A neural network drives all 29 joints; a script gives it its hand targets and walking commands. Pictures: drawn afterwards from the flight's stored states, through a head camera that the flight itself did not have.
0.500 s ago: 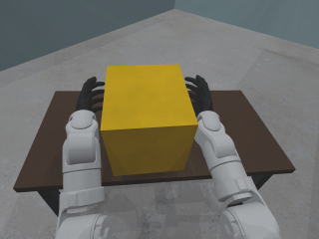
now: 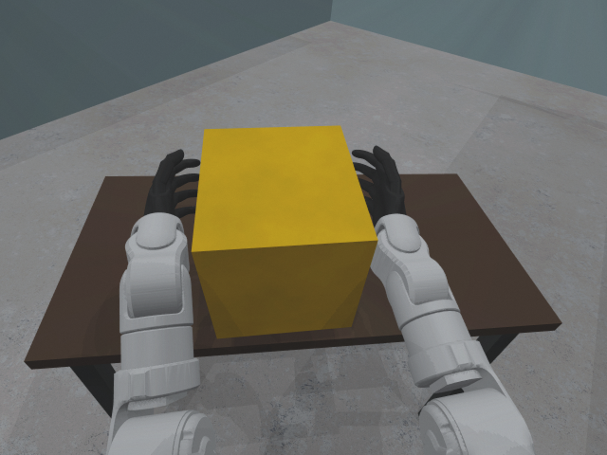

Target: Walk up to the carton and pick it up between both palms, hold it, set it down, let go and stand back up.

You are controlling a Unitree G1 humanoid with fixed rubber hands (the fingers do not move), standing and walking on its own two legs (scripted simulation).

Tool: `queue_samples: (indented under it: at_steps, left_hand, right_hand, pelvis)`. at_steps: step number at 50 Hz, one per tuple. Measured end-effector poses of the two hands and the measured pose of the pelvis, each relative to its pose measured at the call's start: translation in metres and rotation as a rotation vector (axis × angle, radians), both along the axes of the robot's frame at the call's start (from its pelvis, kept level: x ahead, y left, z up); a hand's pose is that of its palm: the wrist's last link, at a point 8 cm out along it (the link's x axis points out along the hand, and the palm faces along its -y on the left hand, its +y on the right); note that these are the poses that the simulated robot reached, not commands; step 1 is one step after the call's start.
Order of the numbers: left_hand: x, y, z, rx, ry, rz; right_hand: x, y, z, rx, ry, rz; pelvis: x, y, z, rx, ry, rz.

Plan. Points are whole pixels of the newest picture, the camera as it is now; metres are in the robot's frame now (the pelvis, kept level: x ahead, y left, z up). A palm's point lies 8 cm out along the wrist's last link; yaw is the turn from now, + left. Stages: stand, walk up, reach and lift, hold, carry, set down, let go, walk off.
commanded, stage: hold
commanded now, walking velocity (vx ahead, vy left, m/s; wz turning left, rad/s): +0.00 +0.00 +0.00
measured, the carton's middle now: (279, 230) +0.37 +0.01 +0.13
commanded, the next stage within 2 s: none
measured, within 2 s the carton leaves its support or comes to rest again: neither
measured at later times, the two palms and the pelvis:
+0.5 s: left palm (164, 212) +0.36 +0.15 +0.17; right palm (385, 207) +0.36 -0.12 +0.18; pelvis +0.00 +0.00 +0.00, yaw +0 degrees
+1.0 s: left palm (164, 216) +0.36 +0.15 +0.17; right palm (386, 210) +0.35 -0.12 +0.18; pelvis +0.00 +0.00 +0.00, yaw +0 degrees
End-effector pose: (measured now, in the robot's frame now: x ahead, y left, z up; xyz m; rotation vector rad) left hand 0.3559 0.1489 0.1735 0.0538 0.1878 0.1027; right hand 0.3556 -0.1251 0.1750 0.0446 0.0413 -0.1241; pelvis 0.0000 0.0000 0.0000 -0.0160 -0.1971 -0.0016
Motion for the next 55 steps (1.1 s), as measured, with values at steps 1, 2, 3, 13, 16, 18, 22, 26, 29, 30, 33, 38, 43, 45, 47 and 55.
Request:
queue_samples:
  at_steps: [1, 2, 3, 13, 16, 18, 22, 26, 29, 30, 33, 38, 43, 45, 47, 55]
  left_hand:
    - [-0.0001, 0.0002, 0.0000, 0.000, 0.000, 0.000]
    - [-0.0003, 0.0004, 0.0000, 0.000, 0.000, 0.000]
    - [-0.0003, 0.0006, -0.0001, 0.000, 0.000, 0.000]
    - [0.0007, 0.0014, 0.0015, 0.001, -0.005, 0.000]
    - [0.0016, 0.0011, 0.0018, 0.002, -0.003, -0.001]
    - [0.0026, 0.0008, 0.0015, 0.001, -0.001, -0.002]
    - [0.0037, 0.0006, 0.0012, 0.002, 0.001, 0.000]
    - [0.0038, 0.0005, 0.0013, 0.004, -0.005, 0.001]
    - [0.0039, 0.0004, 0.0003, 0.005, -0.004, 0.002]
    - [0.0039, 0.0004, -0.0002, 0.004, -0.003, 0.001]
    - [0.0032, 0.0005, -0.0015, 0.002, -0.001, 0.001]
    - [0.0006, 0.0005, -0.0021, -0.001, -0.007, -0.001]
    - [-0.0014, 0.0004, -0.0035, -0.004, 0.001, -0.001]
    - [-0.0014, 0.0003, -0.0036, -0.007, 0.004, -0.002]
    - [-0.0012, 0.0002, -0.0028, -0.007, 0.002, -0.002]
    - [0.0010, 0.0000, 0.0028, 0.004, -0.004, 0.000]
  right_hand:
    - [-0.0001, 0.0002, 0.0000, 0.000, 0.000, 0.000]
    - [-0.0001, 0.0004, -0.0001, 0.000, 0.000, 0.000]
    - [-0.0002, 0.0006, -0.0002, 0.000, 0.000, 0.000]
    - [0.0010, 0.0015, 0.0024, -0.007, -0.006, 0.001]
    - [0.0015, 0.0015, 0.0025, -0.008, -0.005, 0.004]
    - [0.0021, 0.0013, 0.0020, -0.008, -0.003, 0.003]
    - [0.0035, 0.0010, 0.0010, -0.004, -0.001, 0.004]
    - [0.0043, 0.0009, 0.0013, -0.002, -0.008, 0.006]
    - [0.0047, 0.0007, 0.0012, -0.002, -0.008, 0.007]
    - [0.0047, 0.0007, 0.0010, -0.002, -0.007, 0.007]
    - [0.0042, 0.0007, 0.0005, 0.000, -0.006, 0.007]
    - [0.0013, 0.0007, 0.0013, 0.006, -0.013, 0.005]
    - [-0.0010, 0.0006, 0.0004, -0.002, -0.005, 0.003]
    - [-0.0014, 0.0005, -0.0001, -0.001, -0.002, 0.002]
    - [-0.0015, 0.0005, 0.0002, -0.001, -0.004, 0.000]
    - [0.0010, 0.0002, 0.0032, 0.000, -0.012, 0.001]
  pelvis:
    - [-0.0002, 0.0000, 0.0000, 0.000, 0.000, 0.001]
    - [-0.0005, 0.0001, 0.0000, 0.000, 0.000, 0.001]
    - [-0.0008, 0.0001, 0.0000, 0.000, 0.000, 0.002]
    - [-0.0019, 0.0006, 0.0000, 0.001, 0.006, -0.001]
    - [-0.0014, 0.0004, 0.0001, 0.001, 0.009, -0.001]
    - [-0.0010, 0.0003, 0.0001, 0.001, 0.008, -0.001]
    - [-0.0001, 0.0000, 0.0001, 0.001, 0.008, -0.001]
    - [0.0006, 0.0000, 0.0001, 0.000, 0.006, 0.001]
    - [0.0012, 0.0000, 0.0002, 0.000, 0.006, 0.002]
    - [0.0013, 0.0000, 0.0002, 0.000, 0.007, 0.002]
    - [0.0019, 0.0000, 0.0003, 0.000, 0.009, 0.002]
    - [0.0023, 0.0001, 0.0003, -0.001, 0.008, 0.002]
    - [0.0012, 0.0001, 0.0002, -0.001, 0.003, 0.001]
    - [0.0008, 0.0001, 0.0002, 0.000, 0.004, 0.001]
    - [0.0002, 0.0001, 0.0001, 0.001, 0.006, 0.001]
    - [-0.0017, 0.0005, 0.0002, 0.002, 0.008, 0.000]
